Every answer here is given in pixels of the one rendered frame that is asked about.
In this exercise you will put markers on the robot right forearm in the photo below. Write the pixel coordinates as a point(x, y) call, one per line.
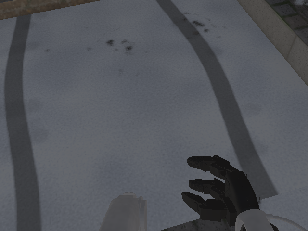
point(254, 220)

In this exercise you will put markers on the right robot hand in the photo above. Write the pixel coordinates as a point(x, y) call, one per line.
point(231, 198)

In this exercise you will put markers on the left robot shin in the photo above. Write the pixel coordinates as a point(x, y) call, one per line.
point(126, 193)

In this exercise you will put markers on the left robot thigh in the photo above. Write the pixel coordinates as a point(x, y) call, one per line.
point(126, 213)

